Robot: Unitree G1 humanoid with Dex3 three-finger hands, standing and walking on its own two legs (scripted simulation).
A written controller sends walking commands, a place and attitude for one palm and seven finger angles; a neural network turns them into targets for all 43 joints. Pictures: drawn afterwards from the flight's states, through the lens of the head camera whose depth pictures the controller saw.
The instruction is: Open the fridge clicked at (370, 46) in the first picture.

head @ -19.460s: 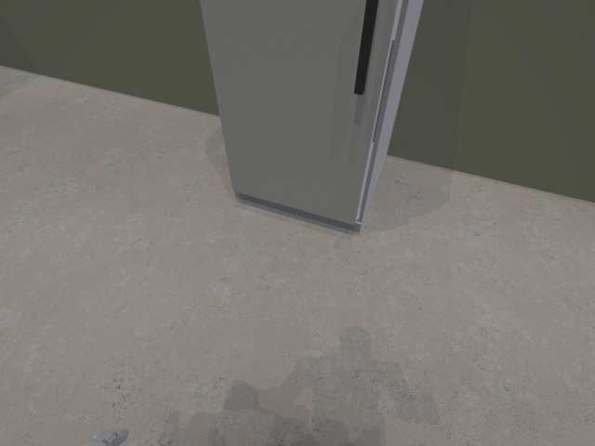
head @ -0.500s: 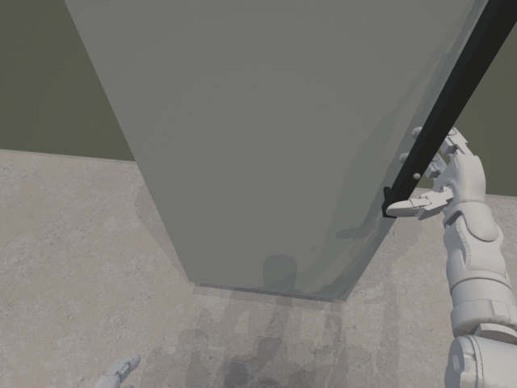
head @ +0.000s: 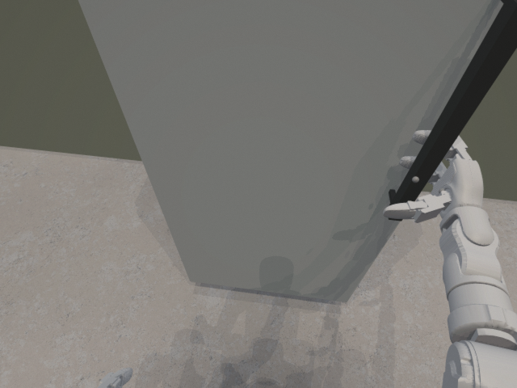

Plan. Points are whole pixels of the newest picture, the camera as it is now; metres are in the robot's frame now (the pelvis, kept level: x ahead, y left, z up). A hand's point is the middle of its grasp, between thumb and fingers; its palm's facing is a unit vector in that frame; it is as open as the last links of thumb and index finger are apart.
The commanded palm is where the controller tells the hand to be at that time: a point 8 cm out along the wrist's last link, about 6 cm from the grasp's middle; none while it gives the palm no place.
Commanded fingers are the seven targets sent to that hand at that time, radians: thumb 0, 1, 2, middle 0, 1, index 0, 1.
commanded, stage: slide the fingers in behind the handle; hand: right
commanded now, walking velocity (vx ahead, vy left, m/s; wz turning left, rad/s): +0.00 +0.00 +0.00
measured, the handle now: (435, 132) +0.49 -0.21 +0.16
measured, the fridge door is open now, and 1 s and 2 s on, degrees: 0 0 0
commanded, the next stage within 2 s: grip the handle and tug to test in 0.44 s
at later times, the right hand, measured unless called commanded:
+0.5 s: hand (415, 180) +0.42 -0.19 +0.11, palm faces +0.04 +1.00 +0.00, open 14.2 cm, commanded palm +0.39 -0.23 +0.11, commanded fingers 0.00 0.50 -0.30 0.30 1.20 0.30 1.20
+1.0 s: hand (416, 179) +0.43 -0.19 +0.11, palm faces +0.05 +1.00 +0.00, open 9.5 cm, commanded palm +0.39 -0.23 +0.11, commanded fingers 0.00 -0.62 -0.78 0.42 1.36 0.42 1.36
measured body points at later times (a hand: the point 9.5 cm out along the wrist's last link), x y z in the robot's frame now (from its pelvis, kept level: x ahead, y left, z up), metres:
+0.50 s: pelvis +0.01 +0.00 +0.00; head +0.04 +0.00 +0.45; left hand +0.10 +0.25 -0.11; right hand +0.42 -0.24 +0.12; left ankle -0.01 +0.10 -0.72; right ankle +0.01 -0.10 -0.72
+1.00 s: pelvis +0.01 -0.01 +0.00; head +0.04 -0.01 +0.45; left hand +0.09 +0.25 -0.11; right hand +0.42 -0.24 +0.12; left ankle -0.01 +0.10 -0.72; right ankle +0.01 -0.11 -0.72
